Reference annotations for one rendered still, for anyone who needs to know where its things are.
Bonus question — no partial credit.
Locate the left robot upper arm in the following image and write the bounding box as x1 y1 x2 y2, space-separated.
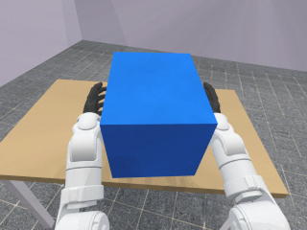
56 211 109 230

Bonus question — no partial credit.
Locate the right robot upper arm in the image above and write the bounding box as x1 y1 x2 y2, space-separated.
228 200 290 230

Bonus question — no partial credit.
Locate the robot left hand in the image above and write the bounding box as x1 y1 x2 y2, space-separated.
83 82 106 116

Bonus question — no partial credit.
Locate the table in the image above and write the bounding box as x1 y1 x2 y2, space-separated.
0 79 289 230

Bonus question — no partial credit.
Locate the carton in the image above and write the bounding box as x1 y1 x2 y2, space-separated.
100 52 218 178

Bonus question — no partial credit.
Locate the robot right hand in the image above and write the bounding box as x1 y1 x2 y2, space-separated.
203 82 221 113

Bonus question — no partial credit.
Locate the right robot forearm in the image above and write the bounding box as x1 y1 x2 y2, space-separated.
208 112 291 230

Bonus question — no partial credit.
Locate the left robot forearm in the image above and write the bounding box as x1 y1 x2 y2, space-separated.
55 112 104 230

